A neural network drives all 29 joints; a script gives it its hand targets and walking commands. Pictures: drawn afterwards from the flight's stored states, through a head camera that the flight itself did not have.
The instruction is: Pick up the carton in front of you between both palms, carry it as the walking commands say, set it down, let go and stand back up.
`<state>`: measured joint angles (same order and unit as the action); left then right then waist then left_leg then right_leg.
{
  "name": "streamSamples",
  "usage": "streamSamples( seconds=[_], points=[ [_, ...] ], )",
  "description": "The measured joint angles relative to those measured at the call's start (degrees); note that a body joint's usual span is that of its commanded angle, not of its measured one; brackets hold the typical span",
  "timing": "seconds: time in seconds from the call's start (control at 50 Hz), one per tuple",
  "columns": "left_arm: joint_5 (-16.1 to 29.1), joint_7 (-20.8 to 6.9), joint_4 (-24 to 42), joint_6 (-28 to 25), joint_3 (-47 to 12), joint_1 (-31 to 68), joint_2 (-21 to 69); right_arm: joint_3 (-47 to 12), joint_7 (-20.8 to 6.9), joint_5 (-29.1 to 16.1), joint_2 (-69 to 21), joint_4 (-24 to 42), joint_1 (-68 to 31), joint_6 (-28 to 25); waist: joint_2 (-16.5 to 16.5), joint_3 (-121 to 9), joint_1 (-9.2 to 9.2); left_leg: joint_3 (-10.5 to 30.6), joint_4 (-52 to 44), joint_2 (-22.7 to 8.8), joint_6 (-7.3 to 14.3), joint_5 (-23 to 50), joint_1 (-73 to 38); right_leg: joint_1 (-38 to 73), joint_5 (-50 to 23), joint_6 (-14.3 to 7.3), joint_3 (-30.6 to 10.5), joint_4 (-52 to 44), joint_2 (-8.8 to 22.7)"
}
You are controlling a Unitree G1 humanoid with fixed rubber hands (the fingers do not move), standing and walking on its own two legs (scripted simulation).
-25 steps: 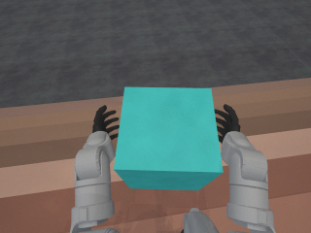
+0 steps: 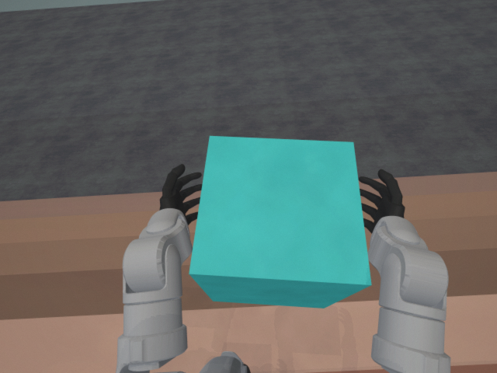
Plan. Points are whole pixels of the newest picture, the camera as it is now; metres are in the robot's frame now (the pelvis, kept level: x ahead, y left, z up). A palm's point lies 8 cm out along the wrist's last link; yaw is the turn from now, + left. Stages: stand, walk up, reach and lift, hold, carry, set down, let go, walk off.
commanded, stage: carry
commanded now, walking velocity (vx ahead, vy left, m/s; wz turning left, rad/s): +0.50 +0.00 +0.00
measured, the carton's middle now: (273, 232) +0.34 +0.02 +0.04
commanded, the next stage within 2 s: none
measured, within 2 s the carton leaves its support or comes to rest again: neither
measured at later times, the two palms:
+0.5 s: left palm (224, 163) +0.68 +0.18 -0.15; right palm (332, 164) +0.68 -0.13 -0.14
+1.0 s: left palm (237, 121) +1.06 +0.20 -0.30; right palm (314, 127) +1.04 -0.11 -0.30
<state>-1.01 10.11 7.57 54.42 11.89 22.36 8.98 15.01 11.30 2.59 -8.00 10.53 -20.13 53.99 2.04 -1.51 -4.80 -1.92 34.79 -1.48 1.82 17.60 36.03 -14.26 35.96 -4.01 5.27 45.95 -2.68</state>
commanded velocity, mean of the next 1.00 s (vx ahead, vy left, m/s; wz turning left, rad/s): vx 0.50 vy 0.00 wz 0.00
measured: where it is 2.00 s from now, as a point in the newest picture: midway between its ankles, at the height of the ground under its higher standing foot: (278, 198)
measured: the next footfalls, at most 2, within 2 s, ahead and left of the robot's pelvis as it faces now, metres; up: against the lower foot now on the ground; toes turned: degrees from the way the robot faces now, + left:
left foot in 0.08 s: +0.18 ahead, +0.07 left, -0.13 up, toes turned +1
right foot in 0.48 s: +0.49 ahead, -0.04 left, -0.26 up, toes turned +0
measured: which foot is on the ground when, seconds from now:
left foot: up 0.00-0.06, down 0.08-0.48, up 0.50-0.84, down 0.86-1.00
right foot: down 0.00-0.08, up 0.10-0.46, down 0.48-0.88, up 0.90-1.00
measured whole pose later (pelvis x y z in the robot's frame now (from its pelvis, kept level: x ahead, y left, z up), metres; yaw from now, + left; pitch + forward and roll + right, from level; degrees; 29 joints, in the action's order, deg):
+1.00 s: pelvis +0.74 +0.06 -0.37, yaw +0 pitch +3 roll +1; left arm -0.5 13.5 -2.7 45.2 13.9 17.3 6.4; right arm 9.4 12.9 -2.1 -6.5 -1.9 -17.9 47.0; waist 0.9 -4.5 5.6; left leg -5.4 45.8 5.4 7.3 -23.8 25.1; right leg -36.6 30.9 -2.3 -2.6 88.1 -2.1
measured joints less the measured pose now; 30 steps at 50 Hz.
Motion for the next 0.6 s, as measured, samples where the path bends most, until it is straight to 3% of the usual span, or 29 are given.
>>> streamSamples(
  seconds=[0.04, 0.08, 0.1, 0.14, 0.16, 0.22, 0.28, 0.36, 0.42, 0.44, 0.46, 0.48, 0.52, 0.54, 0.56, 0.6],
  points=[
    [-0.90, 0.28, -0.67, 0.45, 0.72, -0.15, -0.33, -0.66, 0.04, 0.50, -0.19, -1.59, -0.55, 0.49, 0.37, -1.45, 1.65, -2.60, -1.76, 0.93, 0.61, 5.07, -3.77, 1.48, 5.28, 0.48, 0.70, 6.98, 0.49],
    [-0.94, 0.81, -1.00, 1.39, 1.97, -0.68, -1.22, -1.58, -0.05, 0.91, -0.52, -4.41, -2.27, 1.31, 1.06, -2.38, 5.31, -5.46, -5.01, 1.81, 1.99, 2.97, -11.38, 0.32, -0.91, -0.54, 2.12, 22.03, 1.63],
    [-1.15, 1.32, -1.74, 1.55, 2.05, -0.34, -1.95, -2.50, 0.06, 0.97, -0.97, -5.79, -3.28, 1.55, 0.71, -3.00, 7.50, -5.89, -3.46, 2.63, 3.26, -8.78, -13.60, -2.87, -0.44, -0.48, 1.13, 32.44, 1.81],
    [-2.07, 2.22, -4.74, 1.20, 2.88, 1.08, -2.50, -2.82, 0.48, 0.45, -0.44, -7.61, -4.08, 2.02, -0.04, -3.70, 9.79, -4.25, 0.84, 4.95, 5.10, -31.83, -15.35, -10.45, -1.99, 0.02, -2.70, 43.96, 0.52],
    [-2.56, 2.74, -6.13, 1.22, 3.21, 1.77, -2.36, -2.89, 0.71, -0.49, 0.15, -8.28, -4.10, 2.39, -0.20, -3.69, 10.37, -3.35, 2.37, 5.68, 6.16, -34.09, -15.61, -14.11, -4.52, 0.16, -3.87, 44.63, 0.29],
    [-3.11, 3.12, -8.67, 1.04, 4.92, 0.94, -0.94, -2.69, 1.94, -2.65, 0.55, -10.95, -2.76, 2.13, -2.38, -2.39, 10.96, -4.47, 11.42, 7.98, 6.98, -43.55, -14.12, -22.44, -10.80, 1.41, -7.14, 35.13, 2.51],
    [-3.18, 2.02, -9.08, -0.25, 6.66, -0.76, 0.62, -1.57, 2.01, -3.11, -0.44, -12.57, -2.03, 0.74, -2.51, 0.26, 10.91, -4.32, 15.04, 8.37, 6.15, -49.24, -15.32, -27.57, -18.94, 1.60, -7.03, 24.72, 4.27],
    [-2.04, 0.97, -7.31, -3.81, 6.73, -2.63, 0.33, -1.98, 1.77, -3.81, -1.31, -13.06, -1.91, -3.43, -3.11, 3.00, 11.14, -2.88, 19.87, 8.82, 6.62, -56.77, -17.35, -28.50, -41.59, 0.58, -5.88, 6.36, 4.82],
    [-1.75, 0.77, -5.44, -6.41, 5.71, -4.49, -0.51, -3.08, 1.49, -3.74, -1.91, -12.29, -1.27, -6.14, -4.15, 3.28, 11.32, -2.19, 24.16, 9.39, 6.34, -63.68, -20.05, -23.36, -50.53, 0.76, -3.02, -9.74, 3.59],
    [-1.61, 0.73, -5.20, -7.06, 5.25, -4.76, -0.63, -3.23, 1.38, -3.74, -1.92, -11.72, -0.84, -6.71, -4.38, 3.19, 10.95, -2.57, 27.16, 9.28, 6.04, -65.58, -20.71, -21.17, -53.16, 0.43, -1.52, -12.24, 2.95],
    [-1.67, 0.68, -5.36, -7.59, 4.56, -4.65, -0.50, -3.19, 1.22, -3.88, -1.60, -10.77, -0.04, -7.05, -4.40, 3.07, 9.86, -3.42, 32.06, 8.57, 5.30, -60.20, -20.85, -18.21, -54.32, -0.25, 0.14, -13.80, 2.08],
    [-2.02, 0.64, -5.85, -8.04, 3.70, -4.10, -0.12, -3.02, 0.88, -4.15, -0.92, -9.59, 0.96, -7.30, -4.31, 2.97, 8.08, -4.45, 40.28, 7.41, 4.57, -56.01, -19.10, -14.49, -48.58, -1.79, 1.43, -14.83, 1.23],
    [-2.51, 0.98, -6.65, -8.54, 2.31, -2.79, -0.13, -2.87, 0.20, -4.08, 0.16, -8.75, 1.72, -8.23, -4.17, 2.67, 4.56, -3.54, 56.47, 6.00, 2.04, -54.35, -12.71, -11.27, -25.24, -3.05, -0.11, -11.52, -0.96],
    [-1.90, 1.23, -6.98, -8.68, 1.58, -2.75, -0.57, -2.82, 0.16, -3.65, 0.45, -9.08, 1.72, -8.69, -3.52, 2.70, 2.81, -1.63, 59.72, 5.33, 1.07, -53.99, -9.61, -11.70, -19.58, -3.08, -0.20, -8.33, -2.22],
    [-0.85, 1.40, -7.13, -8.34, 0.78, -3.04, -1.18, -2.55, 0.30, -3.03, 0.30, -9.46, 1.99, -8.96, -3.43, 2.56, 1.35, 0.47, 60.09, 5.09, 0.51, -52.58, -6.55, -12.16, -20.01, -3.48, 0.06, -5.84, -2.70],
    [1.59, 1.17, -7.45, -7.50, -0.63, -4.11, -1.91, -1.39, 0.53, -1.42, -0.47, -10.07, 3.12, -9.26, -3.24, 2.30, -0.57, 4.28, 54.75, 3.84, -0.20, -48.68, -1.03, -12.22, -15.68, -3.99, 0.31, -0.85, -3.42]
  ],
)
